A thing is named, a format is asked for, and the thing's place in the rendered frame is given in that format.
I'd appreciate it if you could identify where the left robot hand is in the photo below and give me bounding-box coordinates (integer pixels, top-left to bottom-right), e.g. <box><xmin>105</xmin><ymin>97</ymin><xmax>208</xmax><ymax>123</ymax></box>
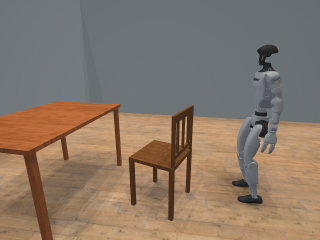
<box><xmin>260</xmin><ymin>132</ymin><xmax>277</xmax><ymax>154</ymax></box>

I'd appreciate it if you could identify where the left robot shin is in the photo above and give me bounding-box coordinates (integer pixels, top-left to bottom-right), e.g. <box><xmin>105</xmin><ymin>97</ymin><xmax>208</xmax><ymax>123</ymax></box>
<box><xmin>243</xmin><ymin>162</ymin><xmax>259</xmax><ymax>199</ymax></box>

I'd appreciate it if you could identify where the robot left upper arm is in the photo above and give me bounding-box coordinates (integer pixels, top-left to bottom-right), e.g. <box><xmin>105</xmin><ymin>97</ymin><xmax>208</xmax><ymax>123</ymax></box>
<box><xmin>265</xmin><ymin>71</ymin><xmax>284</xmax><ymax>107</ymax></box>

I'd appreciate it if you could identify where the left robot foot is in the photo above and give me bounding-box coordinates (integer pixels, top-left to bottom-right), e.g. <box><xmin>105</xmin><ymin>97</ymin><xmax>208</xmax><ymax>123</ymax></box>
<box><xmin>237</xmin><ymin>194</ymin><xmax>263</xmax><ymax>204</ymax></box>

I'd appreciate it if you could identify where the robot left forearm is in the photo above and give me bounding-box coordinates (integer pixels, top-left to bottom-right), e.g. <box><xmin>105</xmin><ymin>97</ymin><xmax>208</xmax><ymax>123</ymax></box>
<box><xmin>267</xmin><ymin>99</ymin><xmax>284</xmax><ymax>133</ymax></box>

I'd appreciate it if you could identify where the table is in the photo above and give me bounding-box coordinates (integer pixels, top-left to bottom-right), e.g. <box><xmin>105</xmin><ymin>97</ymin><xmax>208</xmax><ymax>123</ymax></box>
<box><xmin>0</xmin><ymin>101</ymin><xmax>122</xmax><ymax>240</ymax></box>

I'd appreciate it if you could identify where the chair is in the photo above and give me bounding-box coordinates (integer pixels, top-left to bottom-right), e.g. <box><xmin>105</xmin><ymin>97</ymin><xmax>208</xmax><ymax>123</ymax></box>
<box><xmin>129</xmin><ymin>105</ymin><xmax>194</xmax><ymax>221</ymax></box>

